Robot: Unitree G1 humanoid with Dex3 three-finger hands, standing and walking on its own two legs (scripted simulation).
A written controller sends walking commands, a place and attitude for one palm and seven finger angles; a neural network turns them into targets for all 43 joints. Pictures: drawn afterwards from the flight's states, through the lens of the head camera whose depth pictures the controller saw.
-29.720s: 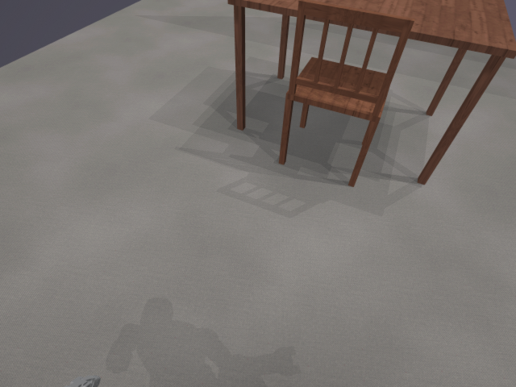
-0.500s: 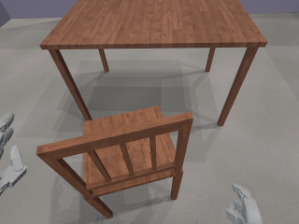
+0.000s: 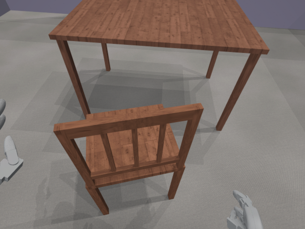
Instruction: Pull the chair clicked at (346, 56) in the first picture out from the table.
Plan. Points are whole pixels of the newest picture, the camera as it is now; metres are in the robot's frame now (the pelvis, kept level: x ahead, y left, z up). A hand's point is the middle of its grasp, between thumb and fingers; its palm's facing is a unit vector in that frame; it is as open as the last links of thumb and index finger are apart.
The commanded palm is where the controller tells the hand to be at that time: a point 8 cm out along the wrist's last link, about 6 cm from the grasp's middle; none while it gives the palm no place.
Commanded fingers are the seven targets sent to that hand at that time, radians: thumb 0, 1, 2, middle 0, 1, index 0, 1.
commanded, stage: step back with the hand held close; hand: left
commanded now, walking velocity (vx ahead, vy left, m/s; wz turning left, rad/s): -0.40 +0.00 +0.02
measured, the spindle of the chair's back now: (135, 148) +0.39 +0.09 -0.09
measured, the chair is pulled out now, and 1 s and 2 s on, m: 0.47 0.47 0.47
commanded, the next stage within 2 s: stop stepping back and stand still in 1.02 s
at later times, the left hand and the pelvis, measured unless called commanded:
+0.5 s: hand (5, 172) +0.17 +0.27 +0.18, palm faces +0.46 -0.74 -0.49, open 7.5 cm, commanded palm +0.11 +0.30 +0.19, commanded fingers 0.00 0.90 0.90 -0.20 -0.30 -0.20 -0.30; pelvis -0.03 -0.01 -0.01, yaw +1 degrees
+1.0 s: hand out of the picture +0.12 +0.24 +0.18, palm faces +0.41 -0.81 -0.43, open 7.5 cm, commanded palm +0.05 +0.28 +0.19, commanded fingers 0.00 0.90 0.90 -0.20 -0.30 -0.20 -0.30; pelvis -0.09 -0.02 +0.01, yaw +0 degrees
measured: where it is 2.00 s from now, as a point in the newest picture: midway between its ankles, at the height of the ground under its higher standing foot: outside the picture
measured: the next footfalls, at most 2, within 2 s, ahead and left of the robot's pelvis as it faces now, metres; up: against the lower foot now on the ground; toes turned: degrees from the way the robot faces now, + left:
left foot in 0.80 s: +0.00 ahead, +0.11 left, +0.00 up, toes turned +2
right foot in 1.12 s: -0.12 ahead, -0.19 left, +0.00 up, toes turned -1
